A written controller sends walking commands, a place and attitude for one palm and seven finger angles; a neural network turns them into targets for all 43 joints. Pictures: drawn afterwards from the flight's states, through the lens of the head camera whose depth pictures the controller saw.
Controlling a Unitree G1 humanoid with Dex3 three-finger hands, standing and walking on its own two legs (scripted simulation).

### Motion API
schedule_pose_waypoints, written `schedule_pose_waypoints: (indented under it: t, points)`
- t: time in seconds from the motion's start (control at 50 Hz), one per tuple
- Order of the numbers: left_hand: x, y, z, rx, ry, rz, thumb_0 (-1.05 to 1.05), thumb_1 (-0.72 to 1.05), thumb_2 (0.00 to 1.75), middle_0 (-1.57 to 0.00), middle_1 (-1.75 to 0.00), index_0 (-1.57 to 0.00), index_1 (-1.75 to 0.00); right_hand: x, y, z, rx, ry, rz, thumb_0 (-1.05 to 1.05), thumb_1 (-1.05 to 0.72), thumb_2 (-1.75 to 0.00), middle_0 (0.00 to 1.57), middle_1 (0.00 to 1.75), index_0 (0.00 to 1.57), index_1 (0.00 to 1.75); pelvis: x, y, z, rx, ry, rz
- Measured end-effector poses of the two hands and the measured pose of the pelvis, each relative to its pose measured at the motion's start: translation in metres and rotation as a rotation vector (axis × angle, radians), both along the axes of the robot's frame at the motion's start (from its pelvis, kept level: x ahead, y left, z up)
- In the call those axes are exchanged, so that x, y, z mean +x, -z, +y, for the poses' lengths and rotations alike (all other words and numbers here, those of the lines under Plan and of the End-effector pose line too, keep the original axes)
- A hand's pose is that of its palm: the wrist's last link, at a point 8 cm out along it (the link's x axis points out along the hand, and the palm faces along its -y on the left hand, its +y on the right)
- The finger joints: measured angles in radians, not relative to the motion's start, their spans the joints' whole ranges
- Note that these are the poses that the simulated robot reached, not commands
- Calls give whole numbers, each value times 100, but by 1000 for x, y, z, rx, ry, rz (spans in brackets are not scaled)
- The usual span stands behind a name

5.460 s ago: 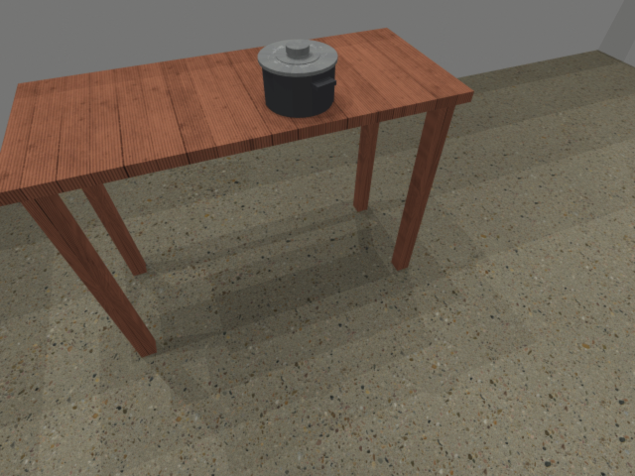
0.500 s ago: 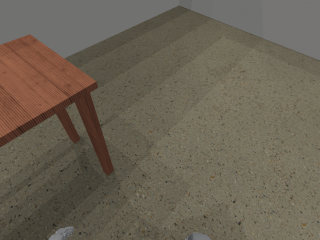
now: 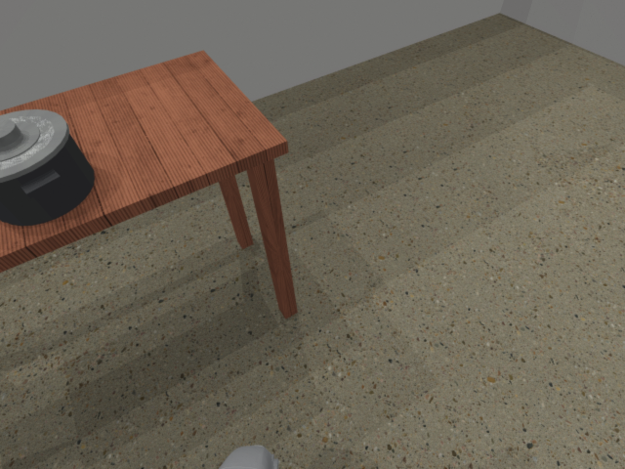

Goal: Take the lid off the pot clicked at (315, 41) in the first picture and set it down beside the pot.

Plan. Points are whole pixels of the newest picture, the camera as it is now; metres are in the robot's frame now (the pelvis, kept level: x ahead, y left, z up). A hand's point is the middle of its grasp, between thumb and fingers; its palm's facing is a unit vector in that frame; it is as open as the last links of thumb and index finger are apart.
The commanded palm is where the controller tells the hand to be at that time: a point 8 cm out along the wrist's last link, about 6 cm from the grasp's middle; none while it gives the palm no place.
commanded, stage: turn to face it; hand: left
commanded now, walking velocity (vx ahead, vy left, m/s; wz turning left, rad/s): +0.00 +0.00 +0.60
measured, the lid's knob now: out of the picture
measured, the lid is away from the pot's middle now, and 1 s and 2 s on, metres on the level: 0.00 0.00 0.00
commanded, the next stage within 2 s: take the last steps up to it in 0.86 s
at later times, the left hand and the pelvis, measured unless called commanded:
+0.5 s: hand out of the picture +0.04 +0.30 -0.16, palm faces +0.33 -0.91 -0.25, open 7.4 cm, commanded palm none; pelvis +0.01 +0.06 +0.00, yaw +17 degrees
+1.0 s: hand out of the picture +0.00 +0.22 -0.15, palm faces +0.50 -0.82 -0.28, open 7.4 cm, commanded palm none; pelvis +0.04 +0.02 +0.00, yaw +30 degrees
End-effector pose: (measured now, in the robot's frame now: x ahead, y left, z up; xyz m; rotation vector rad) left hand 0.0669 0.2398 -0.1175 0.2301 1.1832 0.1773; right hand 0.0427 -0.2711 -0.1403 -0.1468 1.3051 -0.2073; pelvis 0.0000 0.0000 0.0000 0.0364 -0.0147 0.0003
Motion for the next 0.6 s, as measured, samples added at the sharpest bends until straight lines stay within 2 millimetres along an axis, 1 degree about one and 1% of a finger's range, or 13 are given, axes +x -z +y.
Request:
schedule_pose_waypoints:
  t: [0.08,0.12,0.16,0.2,0.24,0.32,0.42,0.5,0.6]
  points:
    - [-38,14,24,-15,-89,67,1,91,90,-21,-30,-21,-30,47,-7,19,-28,-106,-53,1,-91,-89,19,30,20,30,-1,4,15,-11,-51,12]
    - [-56,24,39,-24,-136,97,1,90,90,-21,-30,-21,-30,72,-10,34,-47,-163,-93,1,-91,-89,19,30,20,30,0,9,25,-24,-81,18]
    - [-73,38,57,-32,-184,123,1,90,90,-21,-30,-21,-30,95,-12,50,-68,-218,-144,1,-91,-89,19,30,20,30,2,18,37,-38,-110,26]
    - [-85,44,71,-32,-224,155,1,91,90,-21,-30,-20,-30,110,-18,67,-75,-260,-179,1,-91,-89,20,30,20,30,1,19,44,-35,-131,26]
    - [-90,42,81,-29,-251,168,1,91,90,-20,-30,-20,-30,118,-26,81,-80,-291,-196,0,-91,-89,20,30,20,30,3,14,50,-47,-151,26]
    - [-82,30,95,-36,-286,116,1,91,90,-20,-30,-20,-30,122,-36,101,-79,-331,-184,0,-91,-89,20,30,20,30,6,3,60,-69,-202,24]
    - [-64,19,104,-28,-311,28,1,91,90,-20,-30,-20,-30,118,-34,115,-56,-365,-146,0,-91,-89,20,30,20,30,10,-3,66,-71,-260,18]
    - [-48,12,105,-14,-327,-22,1,91,90,-20,-30,-20,-30,110,-26,117,-35,-374,-105,0,-91,-89,20,30,20,30,14,-3,65,-61,-305,15]
    - [-27,2,98,11,-338,-72,1,91,90,-20,-30,-20,-30,98,-12,106,-16,-376,-39,0,-91,-89,20,30,21,30,21,-1,56,-46,-356,15]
